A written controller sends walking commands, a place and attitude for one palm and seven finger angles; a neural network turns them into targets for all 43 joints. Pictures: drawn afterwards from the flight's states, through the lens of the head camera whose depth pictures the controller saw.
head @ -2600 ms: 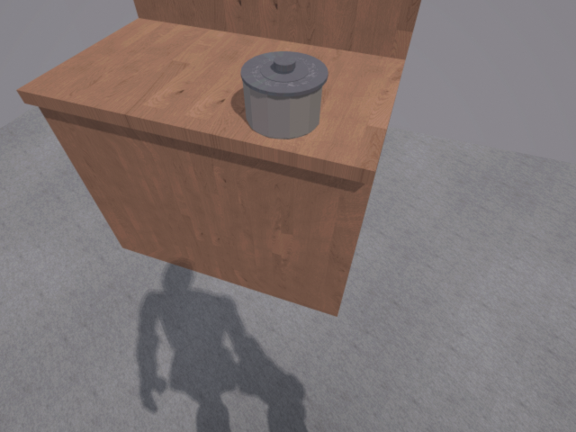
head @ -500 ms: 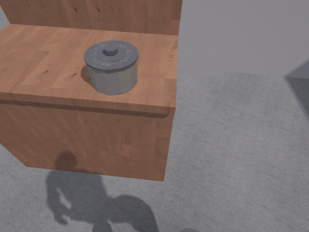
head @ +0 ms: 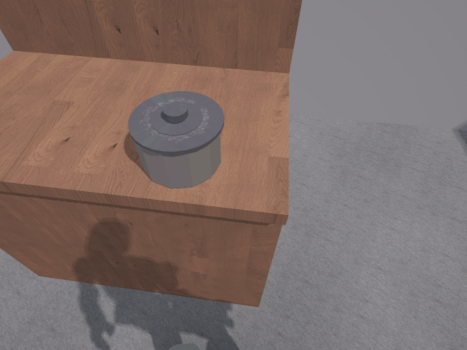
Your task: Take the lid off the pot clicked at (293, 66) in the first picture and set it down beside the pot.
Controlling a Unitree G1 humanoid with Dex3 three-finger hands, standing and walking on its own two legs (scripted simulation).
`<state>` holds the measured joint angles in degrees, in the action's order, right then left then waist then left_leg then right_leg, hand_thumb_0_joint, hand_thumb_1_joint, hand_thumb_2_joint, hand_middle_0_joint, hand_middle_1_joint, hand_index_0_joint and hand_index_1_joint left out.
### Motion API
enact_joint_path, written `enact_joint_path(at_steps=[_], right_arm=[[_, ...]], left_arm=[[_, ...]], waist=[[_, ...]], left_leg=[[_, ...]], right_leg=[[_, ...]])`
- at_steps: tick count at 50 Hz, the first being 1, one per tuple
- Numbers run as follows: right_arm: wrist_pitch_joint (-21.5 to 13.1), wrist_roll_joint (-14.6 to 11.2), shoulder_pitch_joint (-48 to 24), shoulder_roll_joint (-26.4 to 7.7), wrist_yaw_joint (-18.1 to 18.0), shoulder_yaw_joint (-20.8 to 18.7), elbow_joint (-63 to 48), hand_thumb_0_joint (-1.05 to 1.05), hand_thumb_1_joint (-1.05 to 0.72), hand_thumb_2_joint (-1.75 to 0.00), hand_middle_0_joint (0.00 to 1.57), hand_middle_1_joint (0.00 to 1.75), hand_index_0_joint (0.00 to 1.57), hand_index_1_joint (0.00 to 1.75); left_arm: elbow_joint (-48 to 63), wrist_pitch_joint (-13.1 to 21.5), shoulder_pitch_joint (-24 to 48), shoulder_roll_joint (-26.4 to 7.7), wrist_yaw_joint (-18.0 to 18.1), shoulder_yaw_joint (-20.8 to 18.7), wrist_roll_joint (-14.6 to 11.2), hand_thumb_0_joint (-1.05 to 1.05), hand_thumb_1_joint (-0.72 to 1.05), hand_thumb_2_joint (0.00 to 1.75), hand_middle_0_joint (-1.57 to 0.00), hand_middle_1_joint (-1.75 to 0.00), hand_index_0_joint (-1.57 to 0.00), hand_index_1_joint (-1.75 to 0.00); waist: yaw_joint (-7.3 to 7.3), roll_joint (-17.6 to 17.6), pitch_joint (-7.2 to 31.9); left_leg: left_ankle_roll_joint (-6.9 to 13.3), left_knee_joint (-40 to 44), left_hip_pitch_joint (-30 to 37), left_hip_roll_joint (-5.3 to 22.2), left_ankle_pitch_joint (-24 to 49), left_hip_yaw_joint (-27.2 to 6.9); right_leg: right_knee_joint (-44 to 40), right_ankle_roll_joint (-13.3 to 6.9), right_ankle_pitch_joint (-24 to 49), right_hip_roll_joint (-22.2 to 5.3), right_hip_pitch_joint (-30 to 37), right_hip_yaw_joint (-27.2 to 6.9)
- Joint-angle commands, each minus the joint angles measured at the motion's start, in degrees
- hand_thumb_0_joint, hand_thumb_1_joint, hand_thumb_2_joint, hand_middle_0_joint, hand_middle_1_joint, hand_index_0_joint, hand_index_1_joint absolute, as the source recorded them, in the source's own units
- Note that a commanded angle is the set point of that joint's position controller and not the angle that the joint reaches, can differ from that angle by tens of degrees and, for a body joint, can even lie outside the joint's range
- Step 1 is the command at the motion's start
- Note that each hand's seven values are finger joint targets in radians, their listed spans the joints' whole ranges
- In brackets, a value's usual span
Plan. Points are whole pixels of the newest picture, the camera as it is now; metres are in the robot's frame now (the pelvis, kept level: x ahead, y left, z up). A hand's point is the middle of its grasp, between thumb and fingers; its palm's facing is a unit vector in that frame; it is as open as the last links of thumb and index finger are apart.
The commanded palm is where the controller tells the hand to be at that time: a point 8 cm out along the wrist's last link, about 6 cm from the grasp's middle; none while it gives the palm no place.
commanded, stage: come to a stop and stand still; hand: left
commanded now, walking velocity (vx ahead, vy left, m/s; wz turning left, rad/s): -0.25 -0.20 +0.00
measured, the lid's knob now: (175, 111) +0.51 +0.17 +0.12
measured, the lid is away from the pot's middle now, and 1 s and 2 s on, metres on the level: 0.00 0.00 0.00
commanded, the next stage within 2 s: look again from close up in 0.84 s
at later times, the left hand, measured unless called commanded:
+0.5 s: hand out of the picture -0.01 +0.19 -0.17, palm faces +0.03 -0.97 -0.26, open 7.4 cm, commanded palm none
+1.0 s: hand out of the picture -0.04 +0.15 -0.18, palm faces +0.02 -0.98 -0.19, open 7.4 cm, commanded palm none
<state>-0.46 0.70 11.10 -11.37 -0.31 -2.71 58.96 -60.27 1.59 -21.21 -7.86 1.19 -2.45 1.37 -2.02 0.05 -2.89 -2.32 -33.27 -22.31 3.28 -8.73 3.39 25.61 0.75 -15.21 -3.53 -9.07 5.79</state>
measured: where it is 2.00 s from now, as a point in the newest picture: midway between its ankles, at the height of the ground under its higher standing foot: outside the picture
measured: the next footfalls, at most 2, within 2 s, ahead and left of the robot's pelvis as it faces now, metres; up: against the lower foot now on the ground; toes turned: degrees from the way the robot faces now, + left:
left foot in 0.02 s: +0.12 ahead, +0.14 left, +0.00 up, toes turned +5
right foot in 0.40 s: -0.01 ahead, -0.12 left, +0.00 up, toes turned -2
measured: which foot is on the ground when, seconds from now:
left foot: up 0.00-0.00, down 0.02-0.40, up 0.42-0.56, down 0.58-1.00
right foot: down 0.00-0.04, up 0.06-0.38, down 0.40-1.00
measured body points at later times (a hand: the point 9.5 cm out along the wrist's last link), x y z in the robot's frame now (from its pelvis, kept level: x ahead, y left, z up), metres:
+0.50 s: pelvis -0.02 -0.01 +0.00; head -0.02 -0.03 +0.45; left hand -0.01 +0.24 -0.15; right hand +0.01 -0.25 -0.17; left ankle +0.04 +0.13 -0.72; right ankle -0.05 -0.12 -0.74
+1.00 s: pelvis -0.03 -0.01 +0.00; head -0.02 -0.02 +0.45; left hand -0.04 +0.20 -0.16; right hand -0.05 -0.22 -0.17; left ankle +0.00 +0.12 -0.74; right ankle -0.05 -0.12 -0.74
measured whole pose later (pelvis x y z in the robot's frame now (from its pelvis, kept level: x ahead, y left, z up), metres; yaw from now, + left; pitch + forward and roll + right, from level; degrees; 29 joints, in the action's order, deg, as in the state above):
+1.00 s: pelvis -0.03 -0.01 +0.00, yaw -1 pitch +0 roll -1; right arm 0.5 0.9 17.0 -7.6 -0.9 -0.6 64.5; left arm -63.7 1.8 -18.4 -6.6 2.4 -0.4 1.0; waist 0.9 -2.0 -1.4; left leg -1.1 -29.7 -15.9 2.4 -14.0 -1.3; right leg 25.0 -1.3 -15.3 1.8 -9.3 2.1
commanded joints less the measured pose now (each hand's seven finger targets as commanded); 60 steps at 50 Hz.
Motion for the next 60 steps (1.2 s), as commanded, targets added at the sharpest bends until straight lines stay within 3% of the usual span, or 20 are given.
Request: enact_joint_path(at_steps=[1, 2, 4, 8, 15, 18, 19, 20, 21, 26, 28, 30, 32, 45, 46, 47, 48, 50, 55, 60], right_arm=[[-0.93, -0.24, 7.33, -7.8, -0.99, -0.91, -1.19, 0.0, -0.9, -0.9, 0.2, 0.3, 0.2, 0.3], [-0.23, -0.03, 8.27, -8.95, -1.16, -1.24, -1.19, 0.0, -0.9, -0.9, 0.2, 0.3, 0.2, 0.3], [0.06, 0.14, 6.17, -8.53, -2.79, -1.07, -1.26, 0.0, -0.9, -0.9, 0.2, 0.3, 0.2, 0.3], [0.7, 0.35, 0.78, -7.54, -2.93, -1.33, -3.6, 0.0, -0.9, -0.9, 0.2, 0.3, 0.2, 0.3], [1.52, 0.93, 0.32, -8.47, -2.12, -2.64, -4.02, 0.0, -0.9, -0.9, 0.2, 0.3, 0.2, 0.3], [2.33, 0.23, 0.01, -6.45, -1.42, -2.85, -3.62, 0.0, -0.9, -0.9, 0.2, 0.3, 0.2, 0.3], [2.72, -0.33, 1.51, -2.44, -1.27, -2.11, -3.93, 0.0, -0.9, -0.9, 0.2, 0.3, 0.2, 0.3], [3.15, -0.24, 0.97, -0.83, -0.63, -1.52, -4.24, 0.0, -0.9, -0.9, 0.2, 0.3, 0.2, 0.3], [3.11, 0.17, -1.45, -1.56, -0.36, -1.38, -4.31, 0.0, -0.9, -0.9, 0.2, 0.3, 0.2, 0.3], [1.04, -0.11, 5.1, -0.24, -0.76, 0.18, 0.89, 0.0, -0.9, -0.9, 0.2, 0.3, 0.2, 0.3], [-0.11, -0.04, 4.99, -2.22, -1.34, 1.05, 2.45, 0.0, -0.9, -0.9, 0.2, 0.3, 0.2, 0.3], [-0.31, -0.12, 4.44, -2.93, -1.98, 1.29, 3.51, 0.0, -0.9, -0.9, 0.2, 0.3, 0.2, 0.3], [-0.58, -0.17, 5.69, -2.43, -1.78, 1.6, 5.34, 0.0, -0.9, -0.9, 0.2, 0.3, 0.2, 0.3], [0.12, -0.14, 9.06, -0.57, -1.78, 1.42, 6.61, 0.0, -0.9, -0.9, 0.2, 0.3, 0.2, 0.3], [0.04, -0.06, 9.13, -0.57, -1.77, 1.38, 6.48, 0.0, -0.9, -0.9, 0.2, 0.3, 0.2, 0.3], [-0.86, -0.3, 2.27, -2.06, -0.9, 1.56, 1.89, 0.0, -0.9, -0.9, 0.2, 0.3, 0.2, 0.3], [-0.32, -0.13, 6.47, 0.84, -0.5, 1.63, -0.02, 0.0, -0.9, -0.9, 0.2, 0.3, 0.2, 0.3], [-0.18, 0.25, 10.04, 0.35, -0.19, 1.45, -0.07, 0.0, -0.9, -0.9, 0.2, 0.3, 0.2, 0.3], [-1.21, 0.17, 8.48, -2.48, -0.81, 1.51, -1.5, 0.0, -0.9, -0.9, 0.2, 0.3, 0.2, 0.3], [-1.7, -0.09, 7.24, -3.76, -1.05, 1.42, -1.78, 0.0, -0.9, -0.9, 0.2, 0.3, 0.2, 0.3]], left_arm=[[2.46, -1.34, -4.34, -5.73, 1.66, -0.61, -0.67, 0.0, 0.9, 0.9, -0.2, -0.3, -0.2, -0.3], [2.35, -1.68, -5.53, -5.13, 2.18, -0.19, -0.53, 0.0, 0.9, 0.9, -0.2, -0.3, -0.2, -0.3], [1.44, -3.2, -6.16, -6.2, 2.11, -1.1, -0.42, 0.0, 0.9, 0.9, -0.2, -0.3, -0.2, -0.3], [2.59, -4.13, -3.59, -6.66, 0.96, -1.93, -0.06, 0.0, 0.9, 0.9, -0.2, -0.3, -0.2, -0.3], [4.48, -4.35, -3.63, -5.59, 0.11, -1.43, -0.3, 0.0, 0.9, 0.9, -0.2, -0.3, -0.2, -0.3], [2.06, -3.54, -9.27, -7.0, 0.41, -1.42, 0.3, 0.0, 0.9, 0.9, -0.2, -0.3, -0.2, -0.3], [3.26, -3.06, -6.1, -10.18, 0.72, -1.56, 0.77, 0.0, 0.9, 0.9, -0.2, -0.3, -0.2, -0.3], [5.41, -2.98, 0.06, -13.12, 0.77, -1.54, 0.37, 0.0, 0.9, 0.9, -0.2, -0.3, -0.2, -0.3], [6.06, -2.18, 4.08, -12.44, 1.09, -1.46, 0.16, 0.0, 0.9, 0.9, -0.2, -0.3, -0.2, -0.3], [2.85, -0.41, 5.07, -8.65, 0.76, -0.07, -0.61, 0.0, 0.9, 0.9, -0.2, -0.3, -0.2, -0.3], [1.09, -0.4, 2.58, -6.98, 0.66, 0.5, -1.22, 0.0, 0.9, 0.9, -0.2, -0.3, -0.2, -0.3], [-0.12, -0.3, 1.65, -6.75, 0.54, 0.41, -1.26, 0.0, 0.9, 0.9, -0.2, -0.3, -0.2, -0.3], [-1.62, -0.6, 2.07, -7.28, 0.73, 0.26, -1.38, 0.0, 0.9, 0.9, -0.2, -0.3, -0.2, -0.3], [-3.37, -0.45, 0.72, -6.02, 0.75, 0.4, -1.06, 0.0, 0.9, 0.9, -0.2, -0.3, -0.2, -0.3], [-3.35, -0.4, 0.62, -5.75, 0.81, 0.45, -1.02, 0.0, 0.9, 0.9, -0.2, -0.3, -0.2, -0.3], [-3.88, 1.29, -3.73, -6.34, 2.98, 1.17, 0.12, 0.0, 0.9, 0.9, -0.2, -0.3, -0.2, -0.3], [-0.86, 1.67, -0.63, -8.49, 2.7, 1.14, 0.06, 0.0, 0.9, 0.9, -0.2, -0.3, -0.2, -0.3], [1.77, 1.44, 3.11, -8.6, 2.02, 0.92, -0.3, 0.0, 0.9, 0.9, -0.2, -0.3, -0.2, -0.3], [2.37, -0.02, 0.58, -5.96, 1.7, 1.09, -0.4, 0.0, 0.9, 0.9, -0.2, -0.3, -0.2, -0.3], [2.56, -0.17, 0.13, -6.27, 1.54, 1.16, -0.44, 0.0, 0.9, 0.9, -0.2, -0.3, -0.2, -0.3]], waist=[[1.94, -8.52, 6.14], [2.71, -10.71, 5.73], [2.37, -18.25, 7.45], [1.59, -7.51, 6.11], [2.4, -10.52, 6.01], [0.22, -2.47, 2.43], [1.96, 9.3, -0.3], [2.98, 12.37, -2.62], [2.25, 12.83, -3.4], [4.2, 6.16, -0.48], [2.34, -0.57, 0.97], [1.27, 2.35, -0.91], [1.5, -5.65, 2.78], [2.21, 0.86, -1.93], [2.35, 0.99, -1.74], [-0.79, 5.25, -4.91], [3.45, 6.74, -0.94], [4.64, 1.02, 3.07], [2.34, -5.49, -2.04], [1.89, -1.47, 0.06]], left_leg=[[6.21, 9.47, 19.51, 13.15, 39.88, -11.17], [9.15, 11.75, 16.05, 16.33, 44.0, -11.13], [11.95, 14.25, 12.93, 18.25, 40.28, -15.6], [12.22, 15.09, 9.4, 15.35, 21.71, -11.23], [9.92, 20.59, 6.7, 13.93, -9.59, -14.02], [3.8, 13.77, -1.29, 5.42, -18.8, -6.34], [0.92, 4.32, -2.86, -0.31, -18.15, -1.8], [0.05, -3.22, 1.03, -2.09, -17.05, 0.02], [1.27, -9.01, 2.49, -1.65, -14.7, -2.92], [1.48, 3.46, 9.27, -1.15, -2.66, -3.12], [2.65, 11.87, 12.35, 2.5, 7.95, -8.69], [2.84, 11.65, 10.78, 2.95, 8.25, -8.56], [2.83, 13.16, 11.13, 2.6, 8.32, -9.02], [2.23, 13.26, 10.54, 0.76, -1.22, -6.68], [2.16, 13.01, 10.56, 0.75, -0.22, -6.79], [0.87, -0.47, 4.04, 0.1, -2.41, -4.69], [1.95, -2.4, 4.64, -0.58, -10.31, -4.58], [2.1, -0.36, 9.9, -0.82, -6.84, -2.71], [4.83, 8.17, 3.38, 2.37, -4.11, -9.54], [5.18, 8.63, 6.11, 2.23, 0.58, -9.53]], right_leg=[[8.26, 0.2, -4.02, -0.76, -10.0, -1.54], [16.3, 0.3, -16.89, 1.87, -7.58, -1.42], [31.65, 0.27, -19.94, 2.91, -9.73, -7.06], [41.06, 1.01, -11.29, 2.89, -15.71, -8.97], [15.62, -0.62, -13.13, 2.27, -6.53, -5.12], [-6.13, -2.13, -2.53, 1.86, 2.91, -5.11], [-13.31, -5.93, -13.54, -6.87, -3.66, -18.51], [-19.8, -9.6, -25.37, -13.82, -14.5, -23.56], [-20.5, -10.15, -23.74, -12.89, -18.9, -25.1], [-6.33, -6.84, 7.77, -5.94, -8.91, -12.02], [-3.68, -2.92, 6.81, -1.84, -6.65, -9.93], [-6.05, -2.23, 7.83, -0.62, -4.36, -10.01], [-4.98, -2.08, 7.0, -1.43, -0.23, -9.27], [-9.79, -2.65, -2.25, -1.63, -5.12, -10.09], [-9.36, -2.67, -1.36, -1.76, -5.19, -10.14], [-9.54, -0.56, 19.76, -5.23, -4.94, -14.89], [-9.97, -3.31, 11.75, -8.69, -5.52, -15.67], [-7.46, -6.2, -1.99, -6.53, -8.68, -13.15], [0.33, -3.62, -4.02, 0.32, -6.82, -7.83], [1.11, -2.95, 0.79, 0.03, -4.79, -7.72]])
